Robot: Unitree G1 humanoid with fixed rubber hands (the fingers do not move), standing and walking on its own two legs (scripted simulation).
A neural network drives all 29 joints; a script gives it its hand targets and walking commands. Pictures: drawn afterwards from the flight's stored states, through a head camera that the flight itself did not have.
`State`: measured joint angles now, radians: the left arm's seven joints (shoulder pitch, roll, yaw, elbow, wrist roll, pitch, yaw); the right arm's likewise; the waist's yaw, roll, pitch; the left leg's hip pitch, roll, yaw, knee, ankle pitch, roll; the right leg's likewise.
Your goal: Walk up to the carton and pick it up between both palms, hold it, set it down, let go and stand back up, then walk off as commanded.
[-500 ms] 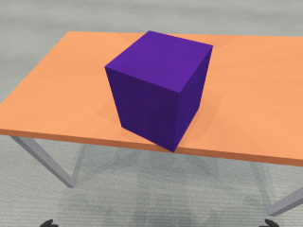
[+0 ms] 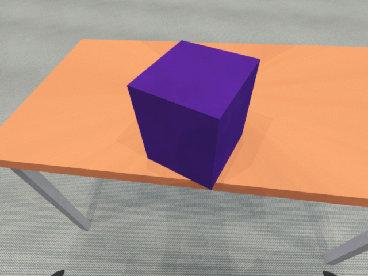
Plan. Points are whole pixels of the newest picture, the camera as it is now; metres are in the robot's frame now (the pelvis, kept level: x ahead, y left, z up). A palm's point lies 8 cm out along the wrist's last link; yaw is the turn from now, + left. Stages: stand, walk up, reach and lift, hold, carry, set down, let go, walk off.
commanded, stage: walk up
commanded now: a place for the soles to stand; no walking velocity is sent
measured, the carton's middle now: (196, 115) +0.46 +0.00 +0.09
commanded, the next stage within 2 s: reach and lift in 1.38 s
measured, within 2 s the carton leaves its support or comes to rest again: neither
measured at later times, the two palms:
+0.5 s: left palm out of the picture +0.09 +0.34 -0.08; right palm out of the picture +0.12 -0.29 -0.12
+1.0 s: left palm out of the picture +0.10 +0.35 -0.09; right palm out of the picture +0.14 -0.28 -0.12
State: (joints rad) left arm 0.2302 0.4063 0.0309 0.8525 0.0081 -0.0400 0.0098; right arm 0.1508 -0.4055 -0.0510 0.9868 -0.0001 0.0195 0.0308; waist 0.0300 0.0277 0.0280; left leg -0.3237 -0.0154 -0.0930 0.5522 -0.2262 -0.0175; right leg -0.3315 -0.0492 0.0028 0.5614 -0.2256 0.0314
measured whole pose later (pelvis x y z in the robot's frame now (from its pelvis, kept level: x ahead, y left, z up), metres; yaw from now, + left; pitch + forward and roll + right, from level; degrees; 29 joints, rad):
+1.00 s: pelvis +0.04 +0.03 +0.00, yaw +0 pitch +1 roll +0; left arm 0.29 0.41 0.03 0.85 0.02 -0.05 0.02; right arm 0.17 -0.38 -0.05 0.92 0.00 0.03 0.05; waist 0.02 0.03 0.00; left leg -0.33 -0.01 -0.07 0.63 -0.30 0.00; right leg -0.32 -0.06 0.00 0.61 -0.30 0.04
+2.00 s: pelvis +0.03 +0.02 +0.01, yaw +0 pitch -6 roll +0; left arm 0.17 0.40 0.09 0.45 0.01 0.36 -0.03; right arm 0.19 -0.23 -0.06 0.66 -0.06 -0.12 -0.03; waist 0.01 -0.05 0.13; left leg -0.13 0.00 -0.06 0.45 -0.21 -0.03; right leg -0.13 -0.06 0.00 0.46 -0.22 0.04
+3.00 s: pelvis +0.06 +0.03 +0.01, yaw -2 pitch -5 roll +0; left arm 0.35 0.42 0.09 -0.15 -0.26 0.29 -0.12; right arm 0.57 -0.04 0.08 -0.38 0.07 0.29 -0.29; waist 0.04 -0.02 0.11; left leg -0.09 0.01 -0.02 0.38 -0.21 -0.02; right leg -0.07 -0.06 0.03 0.34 -0.19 0.06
